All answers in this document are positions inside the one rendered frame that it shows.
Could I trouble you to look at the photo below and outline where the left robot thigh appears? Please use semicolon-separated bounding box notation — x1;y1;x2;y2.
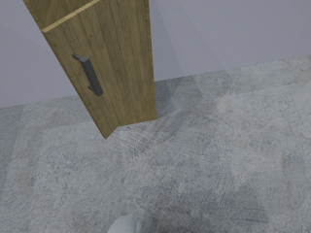
107;216;141;233

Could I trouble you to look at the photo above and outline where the handle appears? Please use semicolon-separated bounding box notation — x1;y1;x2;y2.
72;53;104;97

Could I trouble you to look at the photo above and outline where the cupboard door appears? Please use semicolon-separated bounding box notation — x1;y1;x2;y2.
41;0;152;139

